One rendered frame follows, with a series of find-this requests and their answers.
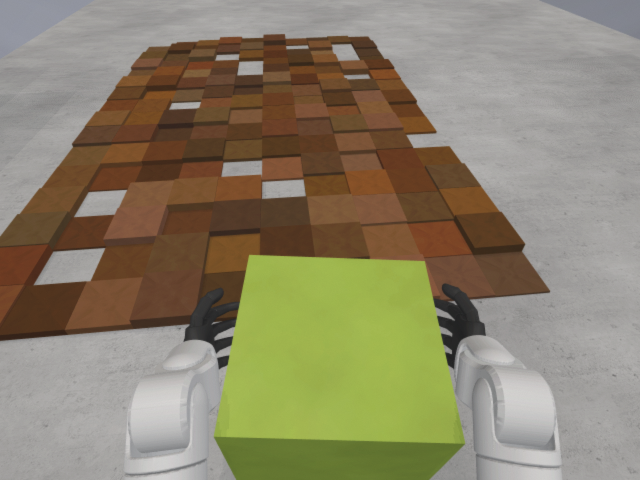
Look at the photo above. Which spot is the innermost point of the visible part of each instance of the robot right forearm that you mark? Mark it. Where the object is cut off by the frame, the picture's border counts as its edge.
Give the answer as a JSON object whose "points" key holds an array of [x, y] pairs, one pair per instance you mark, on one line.
{"points": [[515, 427]]}

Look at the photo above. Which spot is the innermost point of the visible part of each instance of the left robot hand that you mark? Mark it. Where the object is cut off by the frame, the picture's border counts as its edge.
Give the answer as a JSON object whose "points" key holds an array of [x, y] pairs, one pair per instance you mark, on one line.
{"points": [[201, 327]]}

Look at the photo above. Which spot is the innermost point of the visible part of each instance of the right robot hand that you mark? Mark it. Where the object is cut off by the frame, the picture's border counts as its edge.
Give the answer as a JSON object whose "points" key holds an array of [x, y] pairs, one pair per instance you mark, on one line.
{"points": [[466, 317]]}

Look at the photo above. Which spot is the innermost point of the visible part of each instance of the robot left forearm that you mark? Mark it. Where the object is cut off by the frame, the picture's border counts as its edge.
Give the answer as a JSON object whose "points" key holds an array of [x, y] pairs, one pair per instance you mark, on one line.
{"points": [[167, 424]]}

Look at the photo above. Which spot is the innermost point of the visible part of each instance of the carton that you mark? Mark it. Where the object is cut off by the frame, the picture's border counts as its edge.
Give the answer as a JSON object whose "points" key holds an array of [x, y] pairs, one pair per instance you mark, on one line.
{"points": [[337, 371]]}

